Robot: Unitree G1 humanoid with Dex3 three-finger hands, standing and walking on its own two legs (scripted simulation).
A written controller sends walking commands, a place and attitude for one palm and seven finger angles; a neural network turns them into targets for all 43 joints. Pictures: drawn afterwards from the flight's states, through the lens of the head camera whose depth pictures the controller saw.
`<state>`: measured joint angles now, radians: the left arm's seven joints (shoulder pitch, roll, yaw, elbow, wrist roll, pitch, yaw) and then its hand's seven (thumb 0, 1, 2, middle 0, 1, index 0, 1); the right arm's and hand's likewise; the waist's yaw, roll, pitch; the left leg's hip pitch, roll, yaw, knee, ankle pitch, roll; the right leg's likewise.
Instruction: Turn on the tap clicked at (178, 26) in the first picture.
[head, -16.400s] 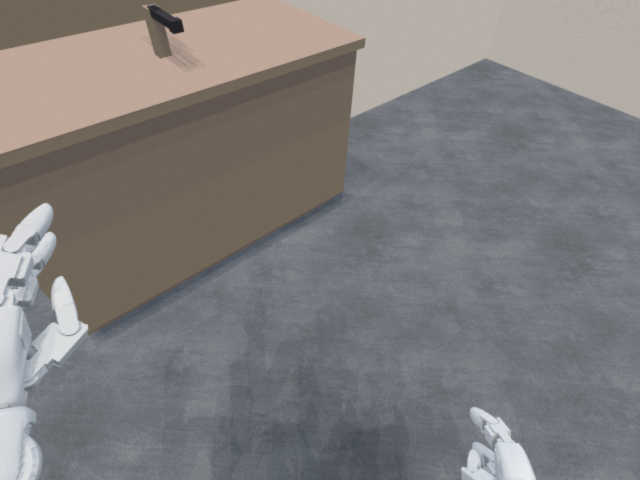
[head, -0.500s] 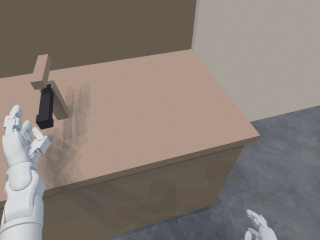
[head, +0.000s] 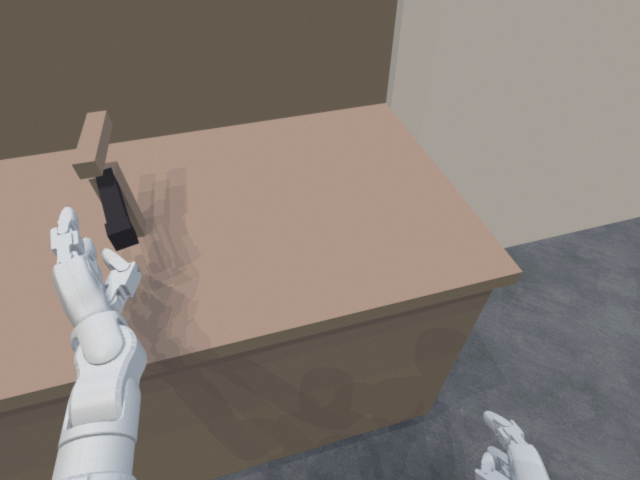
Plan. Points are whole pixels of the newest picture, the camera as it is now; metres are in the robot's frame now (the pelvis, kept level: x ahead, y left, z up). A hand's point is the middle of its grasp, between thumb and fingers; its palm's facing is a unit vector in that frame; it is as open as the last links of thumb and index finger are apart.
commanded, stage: push the lever round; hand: left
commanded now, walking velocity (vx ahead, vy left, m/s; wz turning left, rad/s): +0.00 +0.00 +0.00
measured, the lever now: (122, 233) +0.37 +0.29 +0.13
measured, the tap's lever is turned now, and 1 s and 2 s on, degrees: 14 44 65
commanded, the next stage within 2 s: none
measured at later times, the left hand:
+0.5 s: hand (169, 254) +0.35 +0.22 +0.11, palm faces +0.70 -0.71 -0.04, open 7.8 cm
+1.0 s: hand (199, 235) +0.38 +0.20 +0.12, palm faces +0.76 -0.64 -0.05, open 7.7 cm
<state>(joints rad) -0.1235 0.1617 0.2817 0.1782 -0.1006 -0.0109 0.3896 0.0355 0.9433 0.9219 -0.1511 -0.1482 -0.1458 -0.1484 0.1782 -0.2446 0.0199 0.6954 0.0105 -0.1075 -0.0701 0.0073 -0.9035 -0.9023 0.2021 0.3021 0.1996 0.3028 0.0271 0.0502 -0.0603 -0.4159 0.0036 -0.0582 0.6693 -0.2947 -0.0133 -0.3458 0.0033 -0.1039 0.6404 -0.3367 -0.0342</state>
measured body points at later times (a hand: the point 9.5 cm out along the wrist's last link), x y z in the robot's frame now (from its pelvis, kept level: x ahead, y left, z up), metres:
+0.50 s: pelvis +0.00 -0.01 +0.00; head -0.01 -0.02 +0.45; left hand +0.31 +0.26 +0.12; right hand +0.17 -0.24 -0.10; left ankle +0.03 +0.13 -0.72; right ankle +0.00 -0.10 -0.72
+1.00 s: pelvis +0.00 -0.01 +0.00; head -0.01 -0.03 +0.45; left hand +0.34 +0.23 +0.12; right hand +0.15 -0.25 -0.11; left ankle +0.03 +0.13 -0.72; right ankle +0.00 -0.10 -0.72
